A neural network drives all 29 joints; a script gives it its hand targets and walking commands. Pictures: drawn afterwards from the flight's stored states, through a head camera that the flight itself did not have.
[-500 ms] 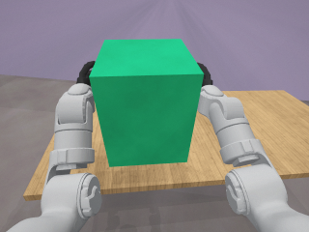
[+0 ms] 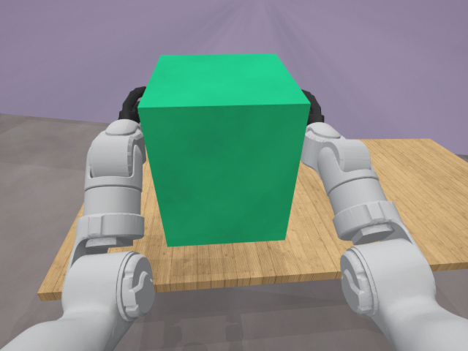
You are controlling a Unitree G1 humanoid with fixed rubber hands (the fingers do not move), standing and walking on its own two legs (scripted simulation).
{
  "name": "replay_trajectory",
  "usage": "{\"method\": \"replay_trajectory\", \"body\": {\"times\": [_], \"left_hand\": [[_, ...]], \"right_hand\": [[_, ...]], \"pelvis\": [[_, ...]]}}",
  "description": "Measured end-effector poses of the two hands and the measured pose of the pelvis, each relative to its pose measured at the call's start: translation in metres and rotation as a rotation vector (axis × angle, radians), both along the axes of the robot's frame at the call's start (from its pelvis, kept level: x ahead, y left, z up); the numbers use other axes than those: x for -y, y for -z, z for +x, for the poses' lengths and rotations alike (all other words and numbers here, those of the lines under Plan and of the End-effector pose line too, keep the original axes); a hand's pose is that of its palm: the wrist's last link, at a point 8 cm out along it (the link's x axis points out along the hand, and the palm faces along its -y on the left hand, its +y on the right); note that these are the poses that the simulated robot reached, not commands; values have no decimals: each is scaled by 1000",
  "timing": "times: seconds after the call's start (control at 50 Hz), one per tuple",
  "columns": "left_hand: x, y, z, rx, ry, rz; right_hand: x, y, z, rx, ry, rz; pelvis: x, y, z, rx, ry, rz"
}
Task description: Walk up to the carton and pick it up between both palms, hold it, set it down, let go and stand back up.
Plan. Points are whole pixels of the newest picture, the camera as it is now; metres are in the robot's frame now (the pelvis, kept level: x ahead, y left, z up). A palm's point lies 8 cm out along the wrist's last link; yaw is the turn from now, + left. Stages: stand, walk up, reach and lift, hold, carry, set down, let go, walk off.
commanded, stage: hold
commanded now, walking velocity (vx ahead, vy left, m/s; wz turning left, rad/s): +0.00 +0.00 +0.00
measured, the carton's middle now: (223, 147) +0.38 +0.01 +0.25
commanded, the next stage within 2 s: none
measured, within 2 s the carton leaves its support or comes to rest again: neither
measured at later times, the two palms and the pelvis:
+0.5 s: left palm (131, 131) +0.37 +0.15 +0.28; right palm (309, 134) +0.37 -0.14 +0.28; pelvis +0.00 +0.00 +0.00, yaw +0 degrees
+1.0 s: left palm (131, 132) +0.38 +0.15 +0.28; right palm (309, 135) +0.37 -0.14 +0.28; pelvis +0.01 +0.00 +0.00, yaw +0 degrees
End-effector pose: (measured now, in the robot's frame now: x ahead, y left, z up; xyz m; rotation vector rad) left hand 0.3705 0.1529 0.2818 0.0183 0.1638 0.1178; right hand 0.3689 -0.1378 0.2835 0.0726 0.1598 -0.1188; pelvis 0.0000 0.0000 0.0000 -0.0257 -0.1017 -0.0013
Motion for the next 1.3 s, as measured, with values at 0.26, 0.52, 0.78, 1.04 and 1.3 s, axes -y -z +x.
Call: {"method": "replay_trajectory", "body": {"times": [0.26, 0.52, 0.78, 1.04, 1.3], "left_hand": [[1, 3, 3, -7, 1, -9], [-1, 2, 4, 6, 6, -6], [-4, 3, 6, 5, 4, -8], [0, 4, 4, 6, 4, -1], [-3, 1, 3, 10, -4, -12]], "right_hand": [[1, 4, 2, -10, -3, -17], [-1, 3, 2, 0, 3, -6], [-4, 4, 5, -2, 0, -15], [0, 5, 3, -4, 2, -6], [-3, 3, 3, -2, -6, -18]], "pelvis": [[3, 0, 1, -12, 0, 0], [0, 0, 4, -3, -4, -3], [-2, 0, 5, -10, 3, -3], [-2, 0, 7, -2, 3, -4], [1, 0, 3, -6, 0, -3]]}}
